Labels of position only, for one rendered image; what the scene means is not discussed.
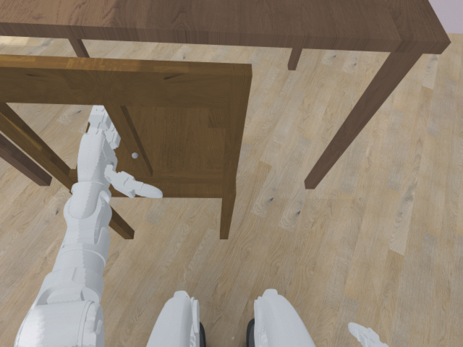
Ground chair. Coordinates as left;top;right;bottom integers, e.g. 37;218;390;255
0;54;252;239

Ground robot right shin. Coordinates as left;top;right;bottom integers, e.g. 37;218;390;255
254;289;278;347

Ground right robot hand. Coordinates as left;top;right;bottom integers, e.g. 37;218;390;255
348;322;389;347

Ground table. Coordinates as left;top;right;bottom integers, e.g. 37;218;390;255
0;0;451;189

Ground robot left forearm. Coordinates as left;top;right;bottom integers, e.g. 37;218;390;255
14;181;112;347

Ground left robot upper arm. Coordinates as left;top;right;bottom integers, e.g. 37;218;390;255
18;300;105;347

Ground left robot hand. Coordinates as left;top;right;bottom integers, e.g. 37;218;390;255
77;105;163;198

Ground robot left thigh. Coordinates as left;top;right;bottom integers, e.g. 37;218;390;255
146;296;200;347

